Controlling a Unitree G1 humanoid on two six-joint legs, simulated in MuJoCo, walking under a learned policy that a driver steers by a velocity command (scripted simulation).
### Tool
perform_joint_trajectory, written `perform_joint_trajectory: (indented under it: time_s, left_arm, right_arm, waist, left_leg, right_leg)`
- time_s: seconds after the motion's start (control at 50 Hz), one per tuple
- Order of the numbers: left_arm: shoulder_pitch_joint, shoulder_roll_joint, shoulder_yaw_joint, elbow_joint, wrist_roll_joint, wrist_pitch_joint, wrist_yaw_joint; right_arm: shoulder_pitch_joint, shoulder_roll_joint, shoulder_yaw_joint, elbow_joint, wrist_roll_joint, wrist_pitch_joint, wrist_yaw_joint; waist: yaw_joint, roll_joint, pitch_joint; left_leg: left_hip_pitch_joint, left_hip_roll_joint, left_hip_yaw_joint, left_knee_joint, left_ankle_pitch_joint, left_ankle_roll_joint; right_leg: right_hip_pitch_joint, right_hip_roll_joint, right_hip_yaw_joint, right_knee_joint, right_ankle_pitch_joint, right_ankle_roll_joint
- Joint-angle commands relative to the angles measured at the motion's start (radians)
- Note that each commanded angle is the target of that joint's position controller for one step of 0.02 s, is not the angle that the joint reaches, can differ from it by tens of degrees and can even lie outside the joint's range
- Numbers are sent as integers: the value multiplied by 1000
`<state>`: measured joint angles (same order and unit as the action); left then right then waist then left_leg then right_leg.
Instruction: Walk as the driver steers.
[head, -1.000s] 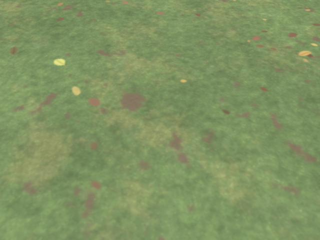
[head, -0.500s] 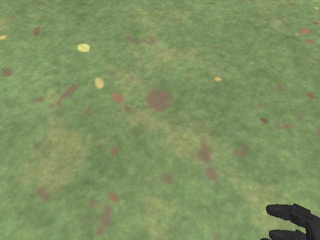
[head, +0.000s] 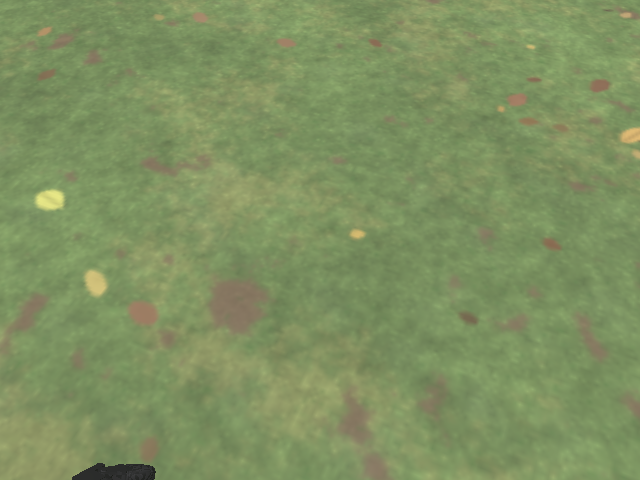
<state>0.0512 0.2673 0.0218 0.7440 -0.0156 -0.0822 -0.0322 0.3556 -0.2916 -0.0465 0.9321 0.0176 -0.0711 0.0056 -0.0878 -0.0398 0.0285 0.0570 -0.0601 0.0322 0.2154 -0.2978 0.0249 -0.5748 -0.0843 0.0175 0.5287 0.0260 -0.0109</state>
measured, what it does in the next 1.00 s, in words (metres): walks ahead: right foot, then left foot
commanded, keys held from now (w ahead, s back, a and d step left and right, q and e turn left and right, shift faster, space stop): w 0.94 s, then w+e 0.06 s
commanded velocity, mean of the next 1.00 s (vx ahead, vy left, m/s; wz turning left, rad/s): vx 0.50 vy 0.00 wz -0.01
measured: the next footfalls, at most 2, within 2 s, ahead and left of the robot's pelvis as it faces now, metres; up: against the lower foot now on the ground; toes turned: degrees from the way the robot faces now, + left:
right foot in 0.06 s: +0.21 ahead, -0.13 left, +0.00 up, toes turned -2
left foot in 0.60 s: +0.52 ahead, +0.10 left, +0.00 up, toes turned +2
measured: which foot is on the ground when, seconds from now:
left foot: down 0.00-0.08, up 0.10-0.58, down 0.60-1.00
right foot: up 0.00-0.04, down 0.06-0.62, up 0.64-1.00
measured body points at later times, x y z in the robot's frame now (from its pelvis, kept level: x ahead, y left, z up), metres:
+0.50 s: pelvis +0.28 -0.03 +0.00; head +0.30 -0.03 +0.45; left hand +0.28 +0.25 -0.12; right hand +0.49 -0.26 -0.09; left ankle +0.47 +0.12 -0.70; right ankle +0.18 -0.13 -0.74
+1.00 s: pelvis +0.56 +0.01 +0.01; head +0.58 +0.01 +0.46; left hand +0.74 +0.26 -0.09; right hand +0.57 -0.27 -0.12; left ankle +0.48 +0.10 -0.74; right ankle +0.75 -0.16 -0.69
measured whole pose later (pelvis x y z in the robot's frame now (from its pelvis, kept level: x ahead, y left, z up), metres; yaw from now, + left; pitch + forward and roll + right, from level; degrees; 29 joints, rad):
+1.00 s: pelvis +0.56 +0.01 +0.01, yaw +0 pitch +1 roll +2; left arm 0.09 0.27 0.04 0.80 -0.01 -0.07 -0.01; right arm 0.33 -0.27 -0.05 0.93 0.01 -0.08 0.01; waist -0.07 -0.05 0.02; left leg 0.01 -0.07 0.06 0.19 -0.22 0.05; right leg -0.65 -0.12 0.03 0.61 0.07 0.01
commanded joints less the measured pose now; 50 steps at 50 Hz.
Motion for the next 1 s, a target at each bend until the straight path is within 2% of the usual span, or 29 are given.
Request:
perform_joint_trajectory:
  time_s: [0.02, 0.04, 0.06, 0.08, 0.1, 0.12, 0.14, 0.16, 0.18, 0.22, 0.26, 0.32, 0.38, 0.48, 0.54, 0.56, 0.58, 0.6, 0.62, 0.64, 0.66, 0.68, 0.7, 0.72, 0.76, 0.8, 0.86, 0.92, 1.0]
  left_arm:
    - [-14, 128, 36, -75, -3, -21, -10]
    - [110, 160, 56, -39, -1, -21, -5]
    - [284, 216, 79, 5, 6, -19, 4]
    - [394, 327, 107, 26, 24, -12, 9]
    - [421, 255, 87, 34, 13, -7, 5]
    - [349, 197, 66, 24, 10, -9, 5]
    - [274, 171, 58, 8, 11, -8, 7]
    - [216, 145, 50, 3, 15, -9, 4]
    - [182, 122, 43, -2, 23, -15, 2]
    - [167, 121, 45, 5, 22, -25, -1]
    - [182, 140, 50, 23, 18, -33, 2]
    - [223, 155, 55, 51, 15, -27, 17]
    - [261, 169, 57, 73, 9, -19, 28]
    - [347, 183, 64, 129, -2, 5, 35]
    - [337, 197, 72, 141, -5, 22, 42]
    - [321, 206, 75, 138, -4, 26, 44]
    - [303, 201, 72, 135, -2, 34, 46]
    - [309, 171, 58, 123, 8, 36, 48]
    - [415, 72, 26, 98, 17, 19, 38]
    - [412, 59, 18, 115, 10, -4, 35]
    - [326, 158, 45, 89, -20, -23, 27]
    - [254, 167, 46, 66, -33, -31, 26]
    - [216, 159, 47, 60, -18, -31, 30]
    - [224, 152, 54, 64, -6, -22, 34]
    - [266, 110, 49, 80, 1, 2, 35]
    - [239, 94, 46, 67, 7, 15, 39]
    - [137, 85, 44, 33, 14, 12, 39]
    - [33, 58, 33, 8, 10, 1, 28]
    - [-62, 60, 26, -25, -5, -5, 6]
  right_arm:
    - [1, -189, -44, -32, 2, 12, -9]
    - [-17, -183, -40, -36, -1, 18, -10]
    - [-11, -144, -22, -53, -14, 19, -11]
    - [102, -34, 13, -81, -20, -1, -3]
    - [88, -53, 12, -65, -9, -25, 2]
    - [4, -149, -14, -86, 21, -39, 9]
    - [-62, -151, -14, -104, 28, -45, 8]
    - [-96, -140, -15, -109, 13, -43, 4]
    - [-89, -130, -20, -106, 2, -33, 1]
    - [-54, -88, -13, -92, -4, -11, 0]
    - [-80, -74, -11, -104, -10, 3, -5]
    - [-183, -65, -9, -140, -18, 0, -4]
    - [-288, -42, 1, -168, -13, -12, 8]
    - [-416, -49, 5, -221, -2, -26, 32]
    - [-395, -77, -4, -227, -2, -31, 45]
    - [-342, -97, -14, -215, -3, -32, 44]
    - [-223, -127, -33, -180, -5, -32, 39]
    - [-57, -179, -57, -134, -10, -29, 29]
    - [64, -276, -81, -115, -27, -22, 21]
    - [85, -220, -66, -105, -10, -17, 22]
    - [24, -168, -46, -112, -3, -18, 22]
    - [-52, -142, -38, -130, -6, -18, 21]
    - [-112, -114, -30, -135, -15, -21, 24]
    - [-149, -84, -22, -141, -24, -28, 25]
    - [-167, -82, -22, -134, -25, -36, 28]
    - [-151, -108, -29, -117, -21, -43, 23]
    - [-108, -128, -34, -92, -18, -37, 7]
    - [-64, -141, -35, -71, -10, -29, -2]
    - [-1, -155, -40, -31, -7, -15, -6]
  waist:
    - [69, 116, 4]
    - [138, 107, -74]
    - [207, 70, -214]
    - [181, -161, -373]
    - [198, -219, -426]
    - [196, -136, -270]
    - [170, -74, -167]
    - [143, -22, -90]
    - [111, -37, -62]
    - [79, -47, -56]
    - [71, -32, -32]
    - [95, -13, 1]
    - [132, -16, 26]
    - [166, -12, 57]
    - [130, -29, 31]
    - [97, -44, -5]
    - [31, -38, -79]
    - [-34, -8, -202]
    - [-13, 184, -356]
    - [-22, 285, -419]
    - [-27, 215, -279]
    - [0, 161, -168]
    - [29, 101, -86]
    - [64, 117, -59]
    - [99, 132, -50]
    - [106, 115, -24]
    - [81, 91, 2]
    - [42, 89, 20]
    - [5, 91, 42]
  left_leg:
    - [25, 315, -132, 75, 524, 140]
    - [2, 271, -94, 228, 672, 117]
    - [-128, 217, -53, 465, 605, 86]
    - [-540, 64, 7, 862, 226, 9]
    - [-708, 2, -122, 1022, -276, 3]
    - [-804, 65, -154, 1094, -240, 22]
    - [-808, 121, -120, 1063, -148, 31]
    - [-780, 157, -100, 997, -73, 24]
    - [-721, 189, -106, 941, -16, 19]
    - [-649, 200, -97, 899, 36, 0]
    - [-679, 206, -91, 833, 91, -21]
    - [-735, 204, -84, 651, 246, -43]
    - [-687, 172, -49, 454, 392, -41]
    - [-714, 142, -50, 312, 375, -11]
    - [-662, 121, -42, 277, 267, 27]
    - [-575, 94, -17, 272, 232, 43]
    - [-405, 61, 15, 248, 241, 68]
    - [-133, 111, -34, 284, 264, 108]
    - [282, 367, -444, 285, 148, 256]
    - [362, 452, -752, 121, 20, 310]
    - [257, 422, -655, 86, -61, 262]
    - [112, 388, -519, 63, -22, 230]
    - [-32, 349, -422, 25, 57, 216]
    - [-123, 314, -353, -5, 128, 200]
    - [-216, 283, -280, -57, 208, 208]
    - [-246, 278, -222, -90, 283, 223]
    - [-215, 258, -154, -106, 342, 210]
    - [-204, 228, -92, -112, 333, 180]
    - [-73, 280, -66, -89, 317, 172]
  right_leg:
    - [67, 31, -20, -37, -104, -45]
    - [240, 63, -51, -64, -99, -73]
    - [521, 3, 3, -21, -75, -117]
    - [932, -253, 436, -46, -210, -271]
    - [989, -316, 716, -209, -326, -316]
    - [878, -286, 595, -230, -378, -265]
    - [738, -248, 461, -247, -317, -236]
    - [607, -205, 362, -281, -227, -222]
    - [521, -172, 296, -313, -160, -209]
    - [440, -143, 226, -366, -80, -218]
    - [417, -137, 168, -397, -7, -231]
    - [442, -117, 102, -418, 32, -219]
    - [442, -88, 41, -431, 3, -192]
    - [598, -153, 52, -382, 23, -186]
    - [684, -186, 60, -301, 165, -162]
    - [691, -178, 51, -236, 312, -150]
    - [667, -138, 17, -92, 449, -129]
    - [538, -87, -18, 128, 374, -99]
    - [130, 51, -66, 518, 10, -25]
    - [-61, 146, 53, 712, -596, -11]
    - [-161, 82, 112, 787, -576, -31]
    - [-173, 26, 76, 760, -487, -43]
    - [-143, -15, 54, 692, -407, -40]
    - [-83, -48, 61, 633, -350, -36]
    - [-4, -64, 54, 588, -303, -18]
    - [-31, -72, 44, 521, -247, 6]
    - [-90, -72, 35, 341, -86, 30]
    - [-46, -37, -1, 145, 60, 28]
    - [-68, -13, -11, 34, 77, 4]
